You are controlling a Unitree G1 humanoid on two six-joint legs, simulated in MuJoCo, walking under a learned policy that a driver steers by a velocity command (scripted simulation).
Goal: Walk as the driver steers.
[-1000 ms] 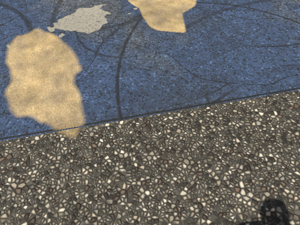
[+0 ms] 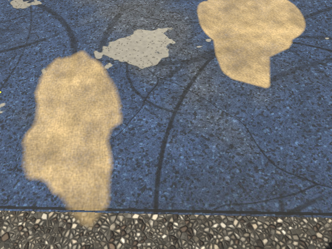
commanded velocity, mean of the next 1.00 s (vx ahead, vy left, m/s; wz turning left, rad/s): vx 0.05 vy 0.00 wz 0.40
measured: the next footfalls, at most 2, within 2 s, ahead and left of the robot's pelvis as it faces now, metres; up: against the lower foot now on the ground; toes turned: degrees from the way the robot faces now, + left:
left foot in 0.14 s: +0.18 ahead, +0.09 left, +0.00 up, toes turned +9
right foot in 0.68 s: +0.17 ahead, -0.10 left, +0.00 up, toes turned +23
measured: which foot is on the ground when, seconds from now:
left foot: up 0.00-0.12, down 0.14-0.68, up 0.70-0.96, down 0.98-1.00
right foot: down 0.00-0.16, up 0.18-0.66, down 0.68-1.00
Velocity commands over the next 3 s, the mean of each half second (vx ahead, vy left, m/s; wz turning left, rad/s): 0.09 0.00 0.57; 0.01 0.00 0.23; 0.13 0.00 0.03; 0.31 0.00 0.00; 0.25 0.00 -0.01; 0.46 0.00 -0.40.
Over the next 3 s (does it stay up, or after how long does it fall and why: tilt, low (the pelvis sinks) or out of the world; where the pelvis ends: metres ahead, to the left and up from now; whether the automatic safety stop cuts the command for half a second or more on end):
stays up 0.62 0.21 0.00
